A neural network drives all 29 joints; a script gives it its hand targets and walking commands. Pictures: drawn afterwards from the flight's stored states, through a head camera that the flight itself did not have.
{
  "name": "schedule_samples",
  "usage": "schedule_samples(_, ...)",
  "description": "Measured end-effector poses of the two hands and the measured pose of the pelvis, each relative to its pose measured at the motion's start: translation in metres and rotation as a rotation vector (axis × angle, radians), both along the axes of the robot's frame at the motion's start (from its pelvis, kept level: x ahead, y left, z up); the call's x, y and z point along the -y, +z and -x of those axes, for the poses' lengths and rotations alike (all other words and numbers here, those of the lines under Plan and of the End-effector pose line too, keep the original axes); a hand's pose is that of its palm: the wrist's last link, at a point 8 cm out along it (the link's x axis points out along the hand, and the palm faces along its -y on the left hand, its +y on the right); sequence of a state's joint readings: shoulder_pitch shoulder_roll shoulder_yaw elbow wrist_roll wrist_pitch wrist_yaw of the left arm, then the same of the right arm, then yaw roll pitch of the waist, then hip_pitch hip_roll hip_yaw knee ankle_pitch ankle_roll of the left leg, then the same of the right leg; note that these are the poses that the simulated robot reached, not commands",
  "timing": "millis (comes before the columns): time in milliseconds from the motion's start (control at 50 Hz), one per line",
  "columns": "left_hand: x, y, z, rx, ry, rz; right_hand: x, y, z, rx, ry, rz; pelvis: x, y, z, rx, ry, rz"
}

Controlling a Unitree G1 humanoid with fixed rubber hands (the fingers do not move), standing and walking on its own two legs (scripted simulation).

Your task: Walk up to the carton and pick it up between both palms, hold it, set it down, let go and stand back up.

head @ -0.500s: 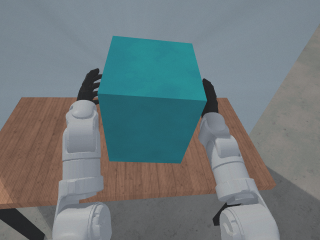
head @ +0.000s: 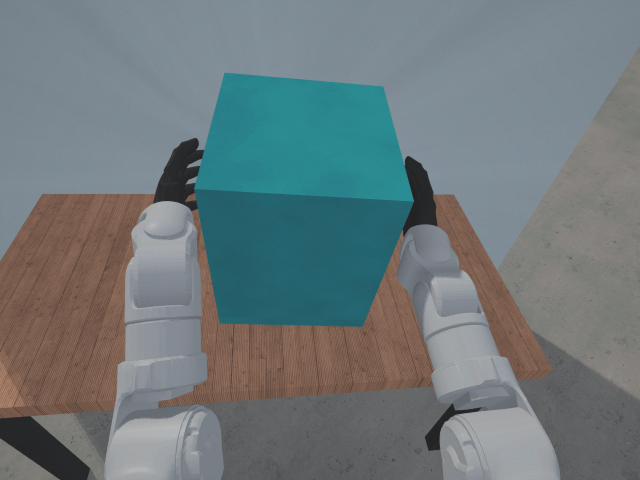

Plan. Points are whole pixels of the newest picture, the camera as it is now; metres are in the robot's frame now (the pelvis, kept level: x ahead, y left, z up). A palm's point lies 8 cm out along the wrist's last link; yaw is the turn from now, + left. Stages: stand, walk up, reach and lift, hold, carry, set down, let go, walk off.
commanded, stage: hold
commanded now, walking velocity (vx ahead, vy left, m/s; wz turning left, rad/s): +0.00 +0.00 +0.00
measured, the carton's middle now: (298, 209) +0.41 +0.01 +0.14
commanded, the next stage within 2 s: none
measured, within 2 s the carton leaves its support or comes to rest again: neither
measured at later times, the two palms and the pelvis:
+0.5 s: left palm (174, 207) +0.36 +0.16 +0.18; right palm (417, 222) +0.36 -0.13 +0.17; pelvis +0.00 +0.00 +0.00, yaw +0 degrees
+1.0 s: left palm (174, 209) +0.36 +0.16 +0.18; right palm (417, 223) +0.36 -0.13 +0.17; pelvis +0.00 +0.00 +0.00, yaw +0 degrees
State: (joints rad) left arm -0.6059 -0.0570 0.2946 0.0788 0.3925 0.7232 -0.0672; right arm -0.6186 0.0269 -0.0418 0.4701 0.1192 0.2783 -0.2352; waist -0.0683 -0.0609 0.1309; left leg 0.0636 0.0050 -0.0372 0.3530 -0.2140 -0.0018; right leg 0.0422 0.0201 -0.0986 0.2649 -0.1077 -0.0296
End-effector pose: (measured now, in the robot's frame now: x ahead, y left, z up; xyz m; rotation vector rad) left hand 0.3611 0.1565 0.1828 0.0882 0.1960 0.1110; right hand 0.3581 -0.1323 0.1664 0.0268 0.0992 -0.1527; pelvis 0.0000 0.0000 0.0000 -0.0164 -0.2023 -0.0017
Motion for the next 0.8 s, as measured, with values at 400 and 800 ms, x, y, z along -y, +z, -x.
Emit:
schedule_samples(400, 0.0001, -0.0016, 0.0002, -0.006, 0.001, 0.002, 0.0002, 0.0000, -0.0002, 0.001, 0.001, 0.002, 0.0008, 0.0000, 0.0007, -0.001, 0.001, -0.001)
schedule_samples(800, 0.0002, -0.0035, 0.0007, -0.009, 0.000, 0.003, 0.0004, 0.0001, -0.0001, 0.005, 0.002, 0.006, 0.0013, 0.0000, 0.0004, 0.001, 0.002, -0.001)
